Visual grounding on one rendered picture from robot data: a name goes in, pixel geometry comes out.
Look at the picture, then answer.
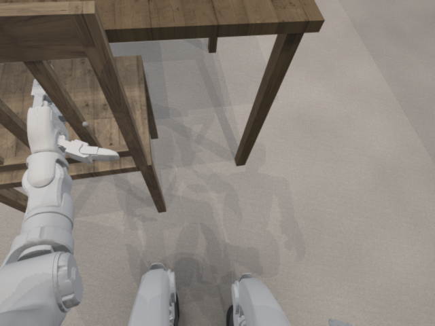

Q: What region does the robot left forearm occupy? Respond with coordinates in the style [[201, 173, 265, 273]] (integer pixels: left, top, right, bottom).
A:
[[0, 151, 75, 269]]

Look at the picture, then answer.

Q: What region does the robot left upper arm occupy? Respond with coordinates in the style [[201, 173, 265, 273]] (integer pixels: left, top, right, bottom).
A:
[[0, 251, 84, 326]]

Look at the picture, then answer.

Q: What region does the table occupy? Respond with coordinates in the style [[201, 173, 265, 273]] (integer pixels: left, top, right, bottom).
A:
[[0, 0, 325, 166]]

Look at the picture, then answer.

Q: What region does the chair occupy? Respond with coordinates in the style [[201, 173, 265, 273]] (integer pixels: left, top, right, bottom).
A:
[[0, 1, 167, 213]]

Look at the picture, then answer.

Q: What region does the robot right thigh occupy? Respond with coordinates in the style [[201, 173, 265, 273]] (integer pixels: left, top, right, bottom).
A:
[[231, 278, 291, 326]]

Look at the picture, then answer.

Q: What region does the right robot shin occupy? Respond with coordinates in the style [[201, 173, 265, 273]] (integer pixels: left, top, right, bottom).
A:
[[233, 273, 253, 326]]

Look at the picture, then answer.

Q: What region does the robot left hand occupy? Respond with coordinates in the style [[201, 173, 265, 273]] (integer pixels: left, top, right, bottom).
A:
[[27, 67, 120, 164]]

